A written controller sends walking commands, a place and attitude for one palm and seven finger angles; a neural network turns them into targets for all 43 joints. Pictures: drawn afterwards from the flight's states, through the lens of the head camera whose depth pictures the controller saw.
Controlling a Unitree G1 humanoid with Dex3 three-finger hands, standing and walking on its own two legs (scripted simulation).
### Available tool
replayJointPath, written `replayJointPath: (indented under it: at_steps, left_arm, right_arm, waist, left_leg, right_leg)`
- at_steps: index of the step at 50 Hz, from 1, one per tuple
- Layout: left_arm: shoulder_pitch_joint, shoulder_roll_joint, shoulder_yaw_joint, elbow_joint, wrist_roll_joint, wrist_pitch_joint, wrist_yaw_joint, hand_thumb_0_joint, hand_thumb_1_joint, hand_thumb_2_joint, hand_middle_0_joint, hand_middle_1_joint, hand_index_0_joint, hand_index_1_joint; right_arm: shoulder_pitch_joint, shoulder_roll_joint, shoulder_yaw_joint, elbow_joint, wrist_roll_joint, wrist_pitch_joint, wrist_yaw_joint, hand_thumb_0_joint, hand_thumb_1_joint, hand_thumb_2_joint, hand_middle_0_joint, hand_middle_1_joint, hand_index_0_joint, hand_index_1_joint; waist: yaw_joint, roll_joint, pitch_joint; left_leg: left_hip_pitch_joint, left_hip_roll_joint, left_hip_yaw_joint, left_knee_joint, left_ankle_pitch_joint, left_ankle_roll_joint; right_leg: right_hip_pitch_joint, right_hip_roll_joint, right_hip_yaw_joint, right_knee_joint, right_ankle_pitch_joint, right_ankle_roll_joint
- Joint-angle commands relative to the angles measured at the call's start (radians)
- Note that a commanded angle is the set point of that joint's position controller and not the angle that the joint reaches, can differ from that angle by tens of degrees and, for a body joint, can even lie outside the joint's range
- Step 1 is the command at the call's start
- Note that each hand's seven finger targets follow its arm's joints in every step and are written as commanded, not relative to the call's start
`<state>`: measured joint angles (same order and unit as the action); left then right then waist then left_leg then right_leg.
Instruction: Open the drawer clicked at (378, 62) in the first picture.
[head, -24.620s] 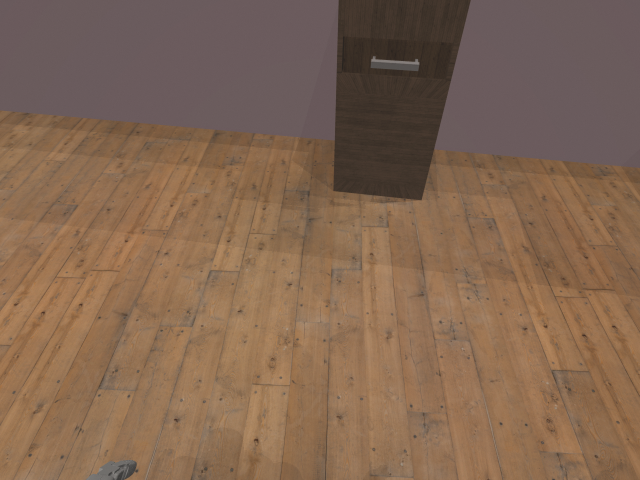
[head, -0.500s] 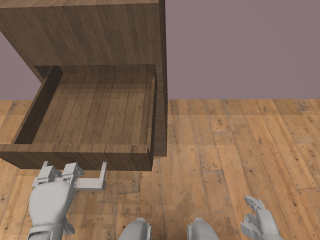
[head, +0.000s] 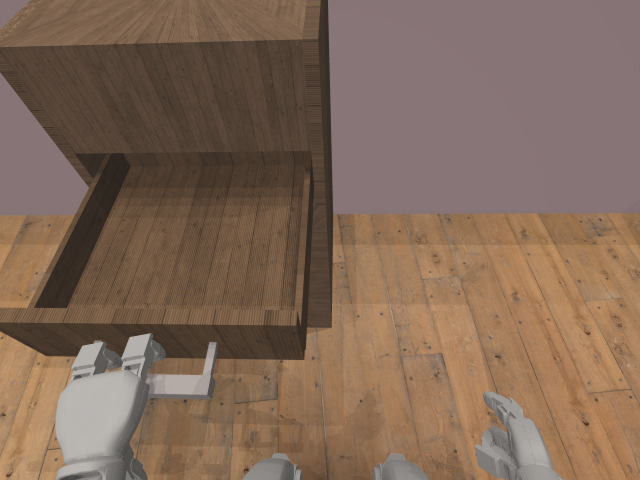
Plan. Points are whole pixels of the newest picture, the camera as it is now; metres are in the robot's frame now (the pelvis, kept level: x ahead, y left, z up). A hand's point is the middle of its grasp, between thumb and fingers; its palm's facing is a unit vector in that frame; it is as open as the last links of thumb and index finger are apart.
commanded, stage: lift the hand off the handle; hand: left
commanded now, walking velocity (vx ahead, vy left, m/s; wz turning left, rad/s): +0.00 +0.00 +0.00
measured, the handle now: (149, 368) +0.25 +0.25 -0.03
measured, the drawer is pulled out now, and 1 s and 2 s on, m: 0.30 0.30 0.30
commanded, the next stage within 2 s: none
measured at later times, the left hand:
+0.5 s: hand (119, 403) +0.20 +0.25 +0.01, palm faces -0.01 -0.05 -1.00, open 13.8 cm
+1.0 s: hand (104, 393) +0.20 +0.25 +0.05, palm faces +0.01 -0.06 -1.00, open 13.8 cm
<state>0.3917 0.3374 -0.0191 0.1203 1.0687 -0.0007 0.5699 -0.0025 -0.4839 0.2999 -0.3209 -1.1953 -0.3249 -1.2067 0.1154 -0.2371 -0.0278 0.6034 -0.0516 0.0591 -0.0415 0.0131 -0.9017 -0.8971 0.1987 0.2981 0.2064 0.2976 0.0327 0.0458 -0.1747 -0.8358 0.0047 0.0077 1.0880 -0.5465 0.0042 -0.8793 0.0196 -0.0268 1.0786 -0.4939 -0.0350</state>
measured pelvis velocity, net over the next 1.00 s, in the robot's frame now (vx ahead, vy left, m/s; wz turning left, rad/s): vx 0.01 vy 0.00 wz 0.00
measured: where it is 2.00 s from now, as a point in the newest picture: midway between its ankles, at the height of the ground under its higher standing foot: outside the picture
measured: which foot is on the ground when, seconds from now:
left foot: down 0.00-1.00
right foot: down 0.00-1.00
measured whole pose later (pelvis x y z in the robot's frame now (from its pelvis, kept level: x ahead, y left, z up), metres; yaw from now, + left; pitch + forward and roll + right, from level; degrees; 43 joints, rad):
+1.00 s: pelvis +0.01 +0.00 +0.04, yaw +0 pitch +10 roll +1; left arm 0.41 0.37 -0.02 -0.01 1.02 0.02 0.43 0.00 -0.49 0.30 -0.32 -1.20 -0.32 -1.21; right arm 0.13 -0.24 -0.02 0.59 -0.03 0.06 -0.04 0.01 -0.90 -0.90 0.20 0.30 0.21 0.30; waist 0.06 0.05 -0.11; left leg -0.56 0.00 0.01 0.84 -0.45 0.00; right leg -0.61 0.02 -0.02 0.86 -0.41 -0.04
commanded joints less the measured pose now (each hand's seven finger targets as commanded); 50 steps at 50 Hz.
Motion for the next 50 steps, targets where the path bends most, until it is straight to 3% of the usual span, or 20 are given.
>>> replayJointPath:
  at_steps: [1, 4, 9, 15, 20, 26, 32, 35, 38, 43, 44, 45, 46, 50]
  left_arm:
    - [-0.037, 0.133, 0.066, -0.179, -0.002, 0.002, 0.024, 0.0, -0.5, 0.3, -0.3, -1.2, -0.3, -1.2]
    - [-0.059, 0.172, 0.107, -0.19, -0.001, -0.015, 0.021, 0.0, -0.5, 0.3, -0.3, -1.2, -0.3, -1.2]
    - [-0.041, 0.167, 0.097, -0.24, 0.005, -0.02, 0.025, 0.0, -0.5, 0.3, -0.3, -1.2, -0.3, -1.2]
    - [-0.002, 0.158, 0.095, -0.211, -0.003, 0.025, 0.015, 0.0, -0.5, 0.3, -0.3, -1.2, -0.3, -1.2]
    - [-0.072, 0.166, 0.085, -0.221, -0.018, 0.046, -0.017, 0.0, -0.5, 0.3, -0.3, -1.2, -0.3, -1.2]
    - [-0.078, 0.188, 0.095, -0.235, -0.026, 0.018, -0.06, 0.0, -0.5, 0.3, -0.3, -1.2, -0.3, -1.2]
    - [-0.059, 0.188, 0.104, -0.261, -0.025, -0.012, -0.062, 0.0, -0.5, 0.3, -0.3, -1.2, -0.3, -1.2]
    - [-0.035, 0.204, 0.13, -0.268, -0.027, -0.01, -0.058, 0.0, -0.5, 0.3, -0.3, -1.2, -0.3, -1.2]
    - [-0.035, 0.186, 0.111, -0.293, -0.029, -0.002, -0.061, 0.0, -0.5, 0.3, -0.3, -1.2, -0.3, -1.2]
    - [-0.022, 0.186, 0.11, -0.292, -0.047, 0.02, -0.083, 0.0, -0.5, 0.3, -0.3, -1.2, -0.3, -1.2]
    - [-0.034, 0.213, 0.134, -0.3, -0.049, 0.019, -0.087, 0.0, -0.5, 0.3, -0.3, -1.2, -0.3, -1.2]
    - [-0.025, 0.201, 0.119, -0.313, -0.047, 0.022, -0.092, 0.0, -0.5, 0.3, -0.3, -1.2, -0.3, -1.2]
    - [-0.043, 0.205, 0.118, -0.312, -0.046, 0.021, -0.097, 0.0, -0.5, 0.3, -0.3, -1.2, -0.3, -1.2]
    - [-0.069, 0.211, 0.116, -0.351, -0.049, 0.006, -0.115, 0.0, -0.5, 0.3, -0.3, -1.2, -0.3, -1.2]
  right_arm:
    - [-0.071, -0.109, -0.036, -0.153, 0.001, -0.038, -0.008, 0.0, -0.9, -0.9, 0.2, 0.3, 0.2, 0.3]
    - [-0.068, -0.111, -0.037, -0.152, -0.001, -0.041, -0.012, 0.0, -0.9, -0.9, 0.2, 0.3, 0.2, 0.3]
    - [-0.064, -0.108, -0.038, -0.161, -0.002, -0.039, -0.002, 0.0, -0.9, -0.9, 0.2, 0.3, 0.2, 0.3]
    - [-0.078, -0.104, -0.03, -0.171, 0.008, -0.029, 0.003, 0.0, -0.9, -0.9, 0.2, 0.3, 0.2, 0.3]
    - [-0.083, -0.106, -0.024, -0.171, 0.014, -0.029, -0.007, 0.0, -0.9, -0.9, 0.2, 0.3, 0.2, 0.3]
    - [-0.08, -0.102, -0.025, -0.164, 0.016, -0.036, -0.015, 0.0, -0.9, -0.9, 0.2, 0.3, 0.2, 0.3]
    - [-0.078, -0.099, -0.026, -0.166, 0.012, -0.041, -0.006, 0.0, -0.9, -0.9, 0.2, 0.3, 0.2, 0.3]
    - [-0.084, -0.099, -0.029, -0.168, 0.013, -0.041, -0.003, 0.0, -0.9, -0.9, 0.2, 0.3, 0.2, 0.3]
    - [-0.085, -0.099, -0.033, -0.171, 0.017, -0.04, 0.001, 0.0, -0.9, -0.9, 0.2, 0.3, 0.2, 0.3]
    - [-0.094, -0.101, -0.03, -0.172, 0.024, -0.041, 0.0, 0.0, -0.9, -0.9, 0.2, 0.3, 0.2, 0.3]
    - [-0.098, -0.104, -0.028, -0.171, 0.024, -0.039, -0.003, 0.0, -0.9, -0.9, 0.2, 0.3, 0.2, 0.3]
    - [-0.101, -0.1, -0.024, -0.174, 0.021, -0.039, -0.003, 0.0, -0.9, -0.9, 0.2, 0.3, 0.2, 0.3]
    - [-0.1, -0.099, -0.026, -0.169, 0.025, -0.04, -0.004, 0.0, -0.9, -0.9, 0.2, 0.3, 0.2, 0.3]
    - [-0.098, -0.097, -0.022, -0.169, 0.02, -0.044, -0.005, 0.0, -0.9, -0.9, 0.2, 0.3, 0.2, 0.3]
  waist:
    - [-0.013, -0.041, -0.189]
    - [-0.006, -0.05, -0.195]
    - [0.006, 0.009, -0.23]
    - [0.012, -0.045, -0.175]
    - [0.004, -0.067, -0.155]
    - [0.005, -0.047, -0.127]
    - [0.018, -0.02, -0.132]
    - [0.028, -0.038, -0.141]
    - [0.025, -0.023, -0.134]
    - [0.022, -0.074, -0.105]
    - [0.023, -0.07, -0.111]
    - [0.032, -0.059, -0.123]
    - [0.024, -0.052, -0.1]
    - [0.028, -0.029, -0.113]
  left_leg:
    - [0.172, -0.03, 0.001, -0.147, 0.299, 0.024]
    - [0.18, -0.03, -0.003, -0.156, 0.289, 0.024]
    - [0.237, -0.031, 0.002, -0.172, 0.335, 0.02]
    - [0.225, -0.034, 0.007, -0.211, 0.305, 0.018]
    - [0.24, -0.035, 0.009, -0.246, 0.273, 0.023]
    - [0.274, -0.037, 0.009, -0.27, 0.276, 0.025]
    - [0.298, -0.039, 0.009, -0.288, 0.298, 0.021]
    - [0.3, -0.039, 0.012, -0.296, 0.312, 0.019]
    - [0.319, -0.038, 0.012, -0.307, 0.331, 0.018]
    - [0.32, -0.037, 0.011, -0.327, 0.325, 0.022]
    - [0.324, -0.037, 0.011, -0.333, 0.335, 0.021]
    - [0.333, -0.04, 0.015, -0.337, 0.33, 0.021]
    - [0.338, -0.039, 0.013, -0.34, 0.326, 0.022]
    - [0.374, -0.037, 0.011, -0.357, 0.333, 0.022]
  right_leg:
    - [0.176, 0.006, 0.013, -0.188, 0.315, -0.004]
    - [0.185, 0.006, 0.012, -0.195, 0.299, -0.006]
    - [0.201, 0.007, 0.008, -0.2, 0.314, -0.012]
    - [0.251, 0.009, 0.016, -0.239, 0.312, -0.005]
    - [0.289, 0.002, 0.029, -0.282, 0.293, 0.002]
    - [0.315, 0.0, 0.038, -0.316, 0.294, 0.001]
    - [0.331, 0.0, 0.036, -0.324, 0.303, -0.003]
    - [0.36, -0.001, 0.043, -0.329, 0.331, -0.002]
    - [0.367, 0.001, 0.04, -0.334, 0.354, -0.004]
    - [0.397, -0.004, 0.041, -0.358, 0.373, 0.004]
    - [0.412, -0.003, 0.051, -0.364, 0.385, 0.001]
    - [0.42, -0.008, 0.052, -0.366, 0.38, 0.005]
    - [0.41, -0.006, 0.05, -0.371, 0.373, 0.003]
    - [0.415, -0.008, 0.046, -0.385, 0.348, 0.003]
